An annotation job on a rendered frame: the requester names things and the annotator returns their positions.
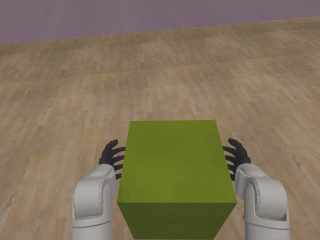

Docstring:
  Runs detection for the robot right hand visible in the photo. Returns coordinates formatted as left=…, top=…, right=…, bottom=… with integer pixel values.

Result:
left=222, top=138, right=251, bottom=181

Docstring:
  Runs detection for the robot right forearm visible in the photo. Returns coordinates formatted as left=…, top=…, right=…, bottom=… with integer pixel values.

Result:
left=234, top=163, right=290, bottom=240

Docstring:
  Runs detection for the carton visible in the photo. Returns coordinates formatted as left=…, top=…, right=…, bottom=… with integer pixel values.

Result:
left=117, top=120, right=237, bottom=240

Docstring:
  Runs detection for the robot left hand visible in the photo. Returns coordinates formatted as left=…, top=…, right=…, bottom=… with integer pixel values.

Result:
left=99, top=139, right=126, bottom=180

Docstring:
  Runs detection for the robot left forearm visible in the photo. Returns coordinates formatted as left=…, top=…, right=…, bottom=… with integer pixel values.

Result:
left=71, top=164, right=117, bottom=240

